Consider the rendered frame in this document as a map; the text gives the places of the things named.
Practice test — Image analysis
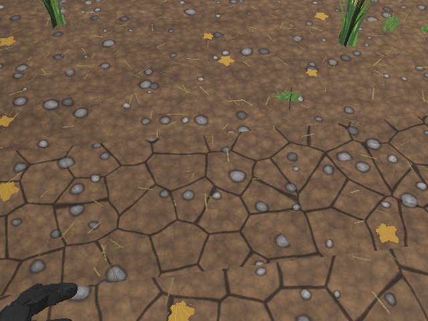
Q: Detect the left robot hand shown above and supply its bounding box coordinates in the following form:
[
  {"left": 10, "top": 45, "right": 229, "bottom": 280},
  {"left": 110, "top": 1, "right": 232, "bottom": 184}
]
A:
[{"left": 0, "top": 283, "right": 78, "bottom": 321}]

